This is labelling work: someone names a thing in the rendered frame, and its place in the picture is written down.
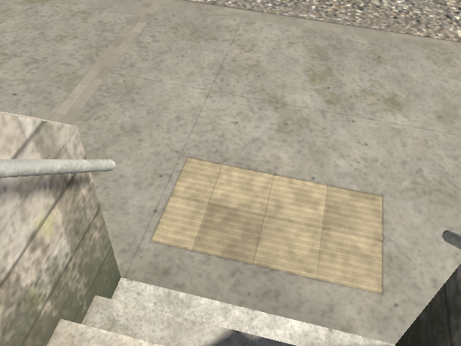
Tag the stairs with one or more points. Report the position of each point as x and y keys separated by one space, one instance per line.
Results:
x=139 y=314

